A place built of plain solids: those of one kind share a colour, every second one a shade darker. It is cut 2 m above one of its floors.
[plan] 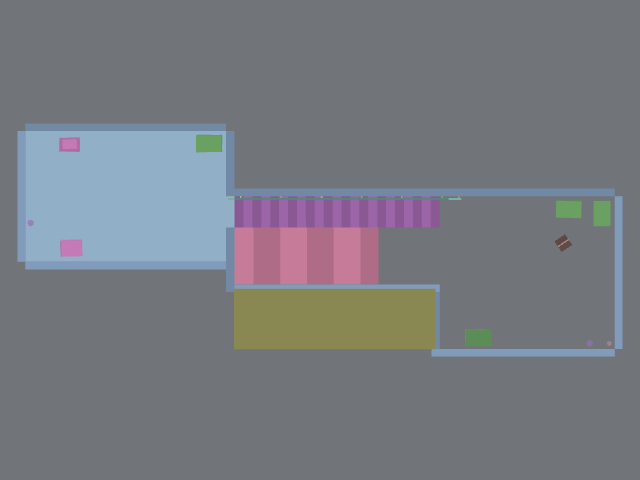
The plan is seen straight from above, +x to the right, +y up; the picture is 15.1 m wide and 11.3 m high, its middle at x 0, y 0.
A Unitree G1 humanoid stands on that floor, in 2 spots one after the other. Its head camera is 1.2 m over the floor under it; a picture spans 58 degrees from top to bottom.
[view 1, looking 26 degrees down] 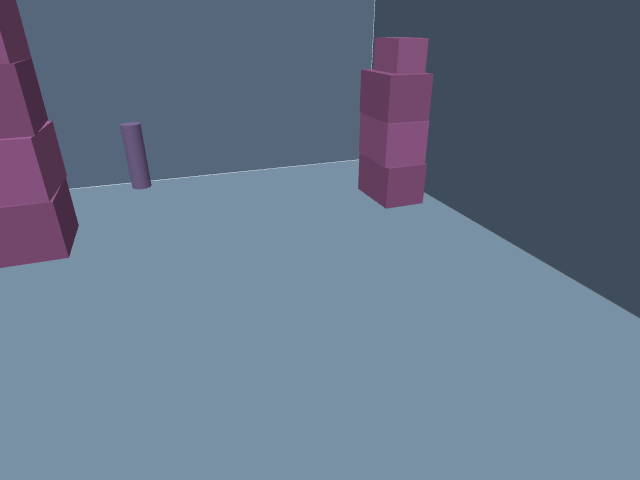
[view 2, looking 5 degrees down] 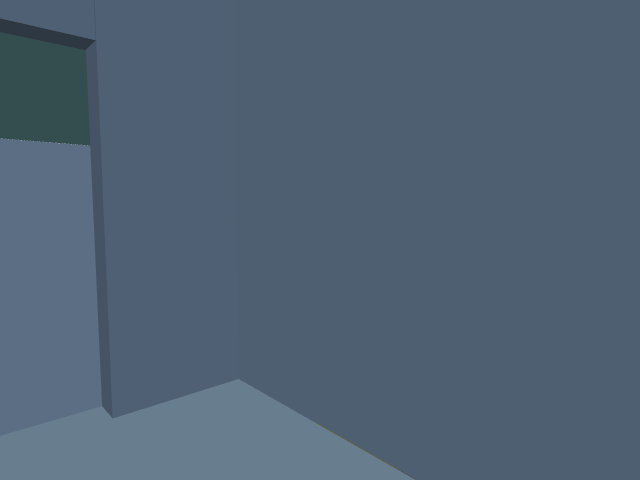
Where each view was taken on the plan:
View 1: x -3.01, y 0.62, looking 160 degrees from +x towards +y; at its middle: floor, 2.74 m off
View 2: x -4.70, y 0.98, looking -42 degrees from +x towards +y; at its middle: wall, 2.25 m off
